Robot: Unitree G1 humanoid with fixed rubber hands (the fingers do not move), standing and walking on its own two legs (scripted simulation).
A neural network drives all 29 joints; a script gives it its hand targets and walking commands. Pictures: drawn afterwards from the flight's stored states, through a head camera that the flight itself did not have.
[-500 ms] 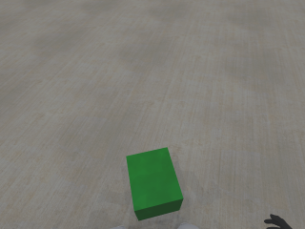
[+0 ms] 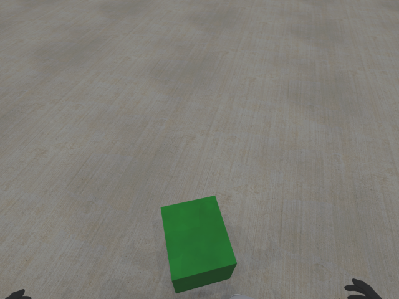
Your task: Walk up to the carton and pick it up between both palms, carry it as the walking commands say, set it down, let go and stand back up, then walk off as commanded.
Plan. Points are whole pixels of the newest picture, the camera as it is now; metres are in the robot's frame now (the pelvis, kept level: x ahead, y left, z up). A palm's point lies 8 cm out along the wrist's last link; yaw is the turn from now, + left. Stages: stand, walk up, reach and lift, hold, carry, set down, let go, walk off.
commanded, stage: walk up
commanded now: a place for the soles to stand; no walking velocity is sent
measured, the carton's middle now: (195, 243) +0.44 -0.01 -0.62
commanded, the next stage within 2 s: none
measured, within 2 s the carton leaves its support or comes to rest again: neither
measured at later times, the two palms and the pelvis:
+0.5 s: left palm out of the picture +0.12 +0.35 -0.06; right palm out of the picture +0.10 -0.35 -0.07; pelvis +0.00 +0.00 +0.00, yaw +0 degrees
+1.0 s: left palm out of the picture +0.05 +0.26 -0.05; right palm out of the picture +0.08 -0.43 -0.08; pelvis -0.05 -0.09 +0.00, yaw +6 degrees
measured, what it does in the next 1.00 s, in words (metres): steps to the right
